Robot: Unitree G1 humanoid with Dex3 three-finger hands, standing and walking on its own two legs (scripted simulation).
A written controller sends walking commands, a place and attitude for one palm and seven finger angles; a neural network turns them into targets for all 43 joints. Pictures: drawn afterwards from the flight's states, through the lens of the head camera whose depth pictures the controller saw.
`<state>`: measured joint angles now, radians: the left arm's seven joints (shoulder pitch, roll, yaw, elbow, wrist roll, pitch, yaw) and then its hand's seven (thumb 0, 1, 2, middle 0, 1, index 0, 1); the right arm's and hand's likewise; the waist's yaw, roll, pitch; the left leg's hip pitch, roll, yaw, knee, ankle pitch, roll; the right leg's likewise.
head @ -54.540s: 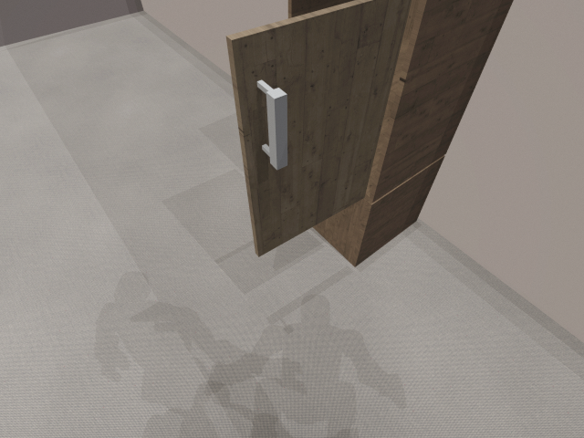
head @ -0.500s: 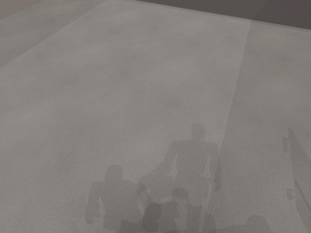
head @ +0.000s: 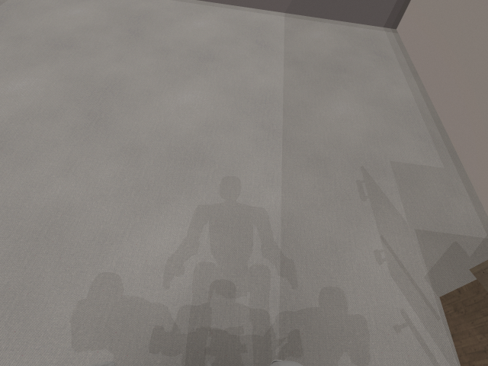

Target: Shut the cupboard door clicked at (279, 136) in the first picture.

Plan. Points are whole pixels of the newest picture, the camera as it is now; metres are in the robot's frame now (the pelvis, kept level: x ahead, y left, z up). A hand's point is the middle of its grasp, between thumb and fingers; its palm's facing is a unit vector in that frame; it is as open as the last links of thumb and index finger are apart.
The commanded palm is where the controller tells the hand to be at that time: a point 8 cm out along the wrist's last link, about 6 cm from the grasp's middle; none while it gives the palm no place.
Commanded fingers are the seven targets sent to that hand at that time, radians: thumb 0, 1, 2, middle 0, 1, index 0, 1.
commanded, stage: turn to face it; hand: left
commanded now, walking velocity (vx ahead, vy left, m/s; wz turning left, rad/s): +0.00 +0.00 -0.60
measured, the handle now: out of the picture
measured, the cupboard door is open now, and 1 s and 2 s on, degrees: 26 26 26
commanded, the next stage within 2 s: take the last steps up to it in 1.78 s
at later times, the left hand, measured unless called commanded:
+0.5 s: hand (163, 356) +0.15 +0.14 -0.15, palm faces -0.28 -0.93 -0.25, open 7.4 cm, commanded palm none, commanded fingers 0.00 0.90 0.90 -0.20 -0.30 -0.20 -0.30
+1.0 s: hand (184, 304) +0.24 +0.12 -0.15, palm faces -0.54 -0.81 -0.23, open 7.4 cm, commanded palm none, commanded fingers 0.00 0.90 0.90 -0.20 -0.30 -0.20 -0.30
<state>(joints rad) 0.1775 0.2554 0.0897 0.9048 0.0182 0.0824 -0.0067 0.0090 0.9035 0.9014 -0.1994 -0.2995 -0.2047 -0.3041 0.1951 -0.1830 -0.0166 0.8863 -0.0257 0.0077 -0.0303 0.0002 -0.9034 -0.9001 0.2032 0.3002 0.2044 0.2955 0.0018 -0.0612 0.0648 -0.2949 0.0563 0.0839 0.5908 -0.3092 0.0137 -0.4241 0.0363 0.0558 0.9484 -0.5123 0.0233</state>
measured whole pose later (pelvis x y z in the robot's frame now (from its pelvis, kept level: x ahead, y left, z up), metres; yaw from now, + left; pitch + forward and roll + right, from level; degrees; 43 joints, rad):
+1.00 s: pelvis +0.04 +0.00 +0.01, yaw -35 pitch +1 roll -2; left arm 0.14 0.27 0.09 0.88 0.02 0.09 -0.04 0.01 0.91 0.90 -0.19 -0.30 -0.20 -0.30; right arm 0.23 -0.20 -0.03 0.89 -0.03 0.02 -0.02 0.00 -0.90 -0.90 0.21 0.30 0.21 0.30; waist -0.01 0.01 0.09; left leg -0.22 0.15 0.22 0.53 -0.31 -0.01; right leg -0.40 -0.04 -0.06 0.86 -0.43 0.05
